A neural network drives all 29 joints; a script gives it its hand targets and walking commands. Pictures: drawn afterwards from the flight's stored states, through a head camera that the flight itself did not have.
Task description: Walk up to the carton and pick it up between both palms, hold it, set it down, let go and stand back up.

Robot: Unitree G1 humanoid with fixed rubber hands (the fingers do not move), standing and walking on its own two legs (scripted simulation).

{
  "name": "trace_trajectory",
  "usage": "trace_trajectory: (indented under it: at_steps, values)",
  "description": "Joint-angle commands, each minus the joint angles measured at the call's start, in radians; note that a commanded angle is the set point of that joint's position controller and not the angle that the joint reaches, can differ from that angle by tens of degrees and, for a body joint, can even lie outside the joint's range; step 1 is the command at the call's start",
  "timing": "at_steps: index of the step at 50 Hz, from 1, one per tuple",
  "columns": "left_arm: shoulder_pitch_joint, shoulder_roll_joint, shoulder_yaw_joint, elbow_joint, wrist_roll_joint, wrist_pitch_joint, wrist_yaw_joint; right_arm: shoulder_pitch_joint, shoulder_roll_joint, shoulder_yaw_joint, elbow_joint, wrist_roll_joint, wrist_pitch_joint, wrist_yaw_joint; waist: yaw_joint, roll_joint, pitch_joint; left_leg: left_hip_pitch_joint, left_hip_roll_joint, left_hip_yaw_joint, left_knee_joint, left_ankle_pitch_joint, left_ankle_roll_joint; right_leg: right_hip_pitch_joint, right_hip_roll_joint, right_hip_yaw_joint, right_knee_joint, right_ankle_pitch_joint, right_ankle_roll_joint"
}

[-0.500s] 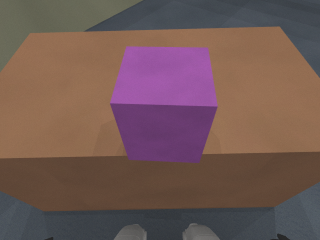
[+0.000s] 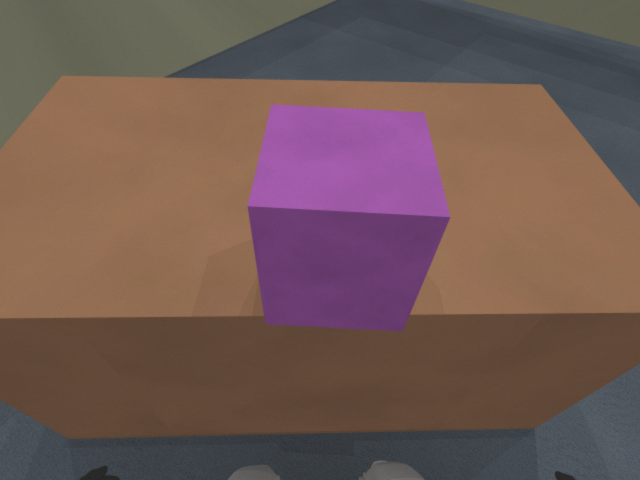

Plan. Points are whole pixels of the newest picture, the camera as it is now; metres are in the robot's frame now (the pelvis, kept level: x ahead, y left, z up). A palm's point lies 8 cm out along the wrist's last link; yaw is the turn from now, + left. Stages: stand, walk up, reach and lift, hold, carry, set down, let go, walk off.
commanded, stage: walk up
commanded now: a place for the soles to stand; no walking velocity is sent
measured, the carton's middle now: (340, 224) +0.44 -0.02 +0.07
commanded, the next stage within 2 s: reach and lift in 0.96 s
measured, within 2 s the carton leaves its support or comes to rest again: neither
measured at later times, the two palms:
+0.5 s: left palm out of the picture +0.10 +0.29 -0.09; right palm out of the picture +0.08 -0.33 -0.08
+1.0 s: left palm out of the picture +0.10 +0.29 -0.09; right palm out of the picture +0.09 -0.34 -0.09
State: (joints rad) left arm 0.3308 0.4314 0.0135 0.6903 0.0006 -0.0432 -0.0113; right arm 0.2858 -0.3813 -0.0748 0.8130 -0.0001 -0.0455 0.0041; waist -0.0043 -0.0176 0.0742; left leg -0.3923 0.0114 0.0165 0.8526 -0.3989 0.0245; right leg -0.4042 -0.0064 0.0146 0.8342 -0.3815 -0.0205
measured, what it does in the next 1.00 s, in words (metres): stands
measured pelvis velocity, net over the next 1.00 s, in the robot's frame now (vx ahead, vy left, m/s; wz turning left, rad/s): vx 0.00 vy -0.02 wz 0.01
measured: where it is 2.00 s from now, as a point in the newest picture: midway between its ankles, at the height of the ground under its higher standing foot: outside the picture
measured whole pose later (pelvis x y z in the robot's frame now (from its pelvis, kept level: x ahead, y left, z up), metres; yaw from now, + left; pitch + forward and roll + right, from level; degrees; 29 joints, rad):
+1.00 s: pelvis +0.00 -0.02 +0.00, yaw +1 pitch -4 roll +0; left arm 0.24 0.43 0.01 0.74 0.00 -0.01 -0.01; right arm 0.24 -0.38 -0.07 0.84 0.00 -0.05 0.00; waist 0.00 -0.02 0.09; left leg -0.39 0.02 0.00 0.84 -0.39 0.02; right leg -0.40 0.00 -0.01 0.83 -0.37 -0.02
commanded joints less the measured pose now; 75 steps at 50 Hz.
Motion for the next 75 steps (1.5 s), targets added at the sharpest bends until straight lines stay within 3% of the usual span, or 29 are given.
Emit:
trace_trajectory:
  at_steps: [1,4,5,6,8,9,10,13,16,18,21,22,27,33,35,37,39,42,45,48,49,50,52,55,57,61,63,72,75]
  values:
    - [0.013,0.192,0.064,0.020,0.025,-0.034,0.016,-0.102,-0.262,-0.037,-0.064,-0.027,-0.031,-0.006,0.029,0.094,-0.030,-0.079,0.158,-0.247,-0.316,-0.107,0.091,0.079,-0.039,0.088,-0.219,-0.016,-0.059]
    - [-0.035,0.260,0.073,0.015,0.035,-0.044,0.020,-0.088,-0.205,-0.026,-0.071,-0.015,-0.027,-0.006,0.006,-0.063,-0.061,-0.071,0.014,-0.072,-0.093,-0.048,0.031,0.053,-0.188,0.377,-0.359,-0.104,-0.150]
    - [-0.066,0.260,0.076,0.011,0.031,-0.039,0.017,-0.047,-0.223,-0.027,-0.049,-0.016,-0.028,-0.009,-0.014,-0.056,-0.048,-0.011,0.010,-0.062,-0.109,-0.068,0.028,-0.001,-0.208,0.392,-0.337,-0.061,-0.172]
    - [-0.114,0.242,0.063,0.001,0.031,-0.034,0.017,-0.036,-0.233,-0.033,-0.043,-0.019,-0.033,-0.010,-0.037,-0.047,-0.007,0.035,0.026,-0.082,-0.166,-0.066,0.042,-0.075,-0.185,0.331,-0.314,-0.050,-0.148]
    - [-0.126,0.200,0.055,0.005,0.020,-0.026,0.015,-0.036,-0.279,-0.047,-0.031,-0.018,-0.037,-0.008,-0.031,0.053,-0.038,0.093,0.120,-0.267,-0.325,-0.121,0.095,-0.111,-0.061,0.141,-0.161,0.020,-0.065]
    - [-0.132,0.183,0.057,0.004,0.010,-0.008,0.017,-0.063,-0.312,-0.045,-0.039,-0.020,-0.036,-0.017,-0.012,0.082,-0.006,0.017,0.206,-0.372,-0.353,0.011,0.133,-0.093,-0.023,0.075,-0.045,0.169,-0.037]
    - [-0.127,0.184,0.065,0.010,0.009,0.001,0.020,-0.071,-0.311,-0.045,-0.031,-0.015,-0.037,-0.022,0.004,0.057,-0.012,-0.010,0.249,-0.381,-0.330,0.169,0.164,-0.037,-0.026,0.042,-0.023,0.167,-0.025]
    - [-0.080,0.201,0.065,0.019,0.010,0.002,0.024,-0.071,-0.292,-0.046,-0.058,-0.007,-0.036,-0.031,0.012,0.096,-0.066,0.019,0.199,-0.280,-0.241,0.335,0.135,0.022,-0.045,0.063,-0.047,0.239,-0.056]
    - [-0.079,0.206,0.069,0.022,0.013,0.004,0.017,-0.114,-0.253,-0.035,-0.063,-0.006,-0.026,-0.033,0.024,0.020,-0.055,-0.049,0.126,-0.209,-0.216,0.175,0.084,0.068,-0.070,0.142,-0.139,0.248,-0.088]
    - [-0.120,0.210,0.061,0.016,0.019,0.007,0.014,-0.096,-0.258,-0.031,-0.058,-0.003,-0.023,-0.033,0.003,0.025,-0.046,-0.011,0.099,-0.168,-0.220,0.120,0.066,0.020,-0.091,0.163,-0.172,0.210,-0.105]
    - [-0.132,0.198,0.062,0.025,0.018,0.009,0.014,-0.116,-0.262,-0.031,-0.051,-0.013,-0.020,-0.030,0.000,0.058,-0.036,-0.017,0.122,-0.204,-0.246,0.019,0.080,-0.015,-0.068,0.164,-0.198,0.116,-0.084]
    - [-0.143,0.192,0.059,0.027,0.019,0.009,0.013,-0.128,-0.244,-0.031,-0.053,-0.004,-0.020,-0.027,0.007,0.012,-0.024,-0.027,0.120,-0.209,-0.257,0.013,0.080,-0.007,-0.074,0.161,-0.218,0.082,-0.084]
    - [-0.168,0.207,0.064,0.026,0.024,0.008,0.010,-0.126,-0.248,-0.026,-0.024,-0.016,-0.017,-0.024,-0.004,0.009,0.010,-0.012,0.086,-0.188,-0.276,-0.122,0.054,-0.053,-0.087,0.212,-0.302,-0.089,-0.088]
    - [-0.144,0.193,0.062,0.036,0.023,0.016,0.008,-0.134,-0.274,-0.028,-0.018,-0.022,-0.019,-0.024,0.013,0.052,-0.010,-0.031,0.136,-0.264,-0.318,-0.087,0.085,0.004,-0.054,0.140,-0.220,0.007,-0.063]
    - [-0.165,0.192,0.060,0.041,0.021,0.011,0.009,-0.160,-0.241,-0.026,-0.028,-0.020,-0.015,-0.025,0.012,-0.009,0.004,-0.036,0.089,-0.178,-0.255,0.030,0.056,0.019,-0.077,0.179,-0.291,0.019,-0.080]
    - [-0.168,0.216,0.066,0.032,0.021,0.007,0.014,-0.116,-0.225,-0.021,-0.003,-0.010,-0.016,-0.025,-0.009,0.010,-0.044,0.023,0.060,-0.131,-0.212,0.089,0.039,0.009,-0.113,0.215,-0.296,0.066,-0.097]
    - [-0.194,0.215,0.061,0.032,0.026,0.009,0.013,-0.100,-0.238,-0.026,-0.011,-0.017,-0.010,-0.028,-0.023,-0.008,-0.040,0.036,0.063,-0.131,-0.208,0.051,0.050,-0.027,-0.113,0.208,-0.293,0.043,-0.097]
    - [-0.181,0.204,0.064,0.041,0.022,0.020,0.013,-0.124,-0.254,-0.033,-0.016,-0.018,-0.010,-0.026,-0.004,0.050,-0.027,0.007,0.098,-0.193,-0.269,-0.003,0.066,-0.013,-0.071,0.150,-0.243,0.006,-0.068]
    - [-0.165,0.194,0.063,0.039,0.024,0.020,0.012,-0.153,-0.258,-0.025,-0.025,-0.018,-0.012,-0.026,0.011,0.014,-0.017,-0.054,0.111,-0.222,-0.297,-0.023,0.068,0.033,-0.066,0.151,-0.253,0.008,-0.071]
    - [-0.172,0.200,0.067,0.043,0.023,0.020,0.010,-0.130,-0.244,-0.025,-0.012,-0.019,-0.010,-0.026,0.006,0.027,-0.024,-0.011,0.083,-0.171,-0.258,0.004,0.056,0.016,-0.088,0.191,-0.282,-0.003,-0.086]
    - [-0.490,0.142,0.036,-0.180,0.005,0.260,0.039,-0.319,-0.068,-0.143,0.116,-0.172,-0.196,0.029,-0.016,0.073,-0.037,-0.166,0.030,0.066,-0.196,-0.168,-0.023,-0.037,-0.010,-0.050,-0.091,-0.177,-0.045]
    - [-0.452,0.121,0.037,-0.232,0.042,0.338,0.055,-0.265,-0.153,-0.160,0.137,-0.149,-0.212,0.048,-0.045,0.103,-0.019,-0.122,0.066,0.019,-0.170,-0.191,-0.010,-0.049,-0.007,-0.074,-0.045,-0.127,-0.072]
    - [-0.440,0.090,0.046,-0.258,0.055,0.386,0.062,-0.262,-0.198,-0.169,0.120,-0.136,-0.211,0.063,-0.059,0.144,-0.005,-0.234,0.087,0.012,-0.229,-0.224,0.023,0.107,0.027,-0.104,0.007,-0.029,-0.034]
    - [-0.429,0.095,0.040,-0.375,0.038,0.418,0.059,-0.243,-0.192,-0.204,0.038,-0.110,-0.214,0.062,-0.050,0.078,-0.084,-0.127,0.063,0.045,-0.231,-0.099,0.016,0.124,0.031,-0.094,-0.078,0.031,-0.027]
    - [-0.418,0.099,0.055,-0.405,0.031,0.426,0.050,-0.214,-0.147,-0.178,-0.071,-0.090,-0.202,0.054,-0.038,-0.029,-0.084,0.004,0.026,0.066,-0.217,-0.038,0.016,0.059,0.015,-0.064,-0.168,-0.001,-0.030]
    - [-0.313,0.099,0.116,-0.414,0.052,0.411,0.048,-0.125,-0.108,-0.115,-0.165,-0.045,-0.191,0.038,-0.012,-0.107,-0.111,0.123,0.005,0.051,-0.243,0.052,0.006,0.091,-0.010,-0.012,-0.256,0.131,-0.017]
    - [-0.273,0.088,0.132,-0.422,0.069,0.406,0.045,-0.080,-0.094,-0.100,-0.170,-0.023,-0.184,0.039,0.011,-0.053,-0.120,0.107,0.010,0.051,-0.297,0.070,0.003,0.173,-0.007,-0.013,-0.277,0.220,-0.012]
    - [-0.187,0.061,0.185,-0.442,0.032,0.261,0.044,-0.018,-0.012,-0.046,-0.275,0.022,-0.223,0.026,0.047,-0.102,-0.240,0.177,-0.041,0.064,-0.387,0.257,0.000,0.334,-0.026,0.053,-0.359,0.458,0.043]
    - [-0.188,0.037,0.162,-0.474,-0.016,0.194,0.042,-0.001,0.028,-0.037,-0.332,0.026,-0.255,0.019,0.038,-0.094,-0.257,0.191,-0.039,0.069,-0.442,0.237,0.015,0.365,-0.028,0.053,-0.386,0.400,0.041]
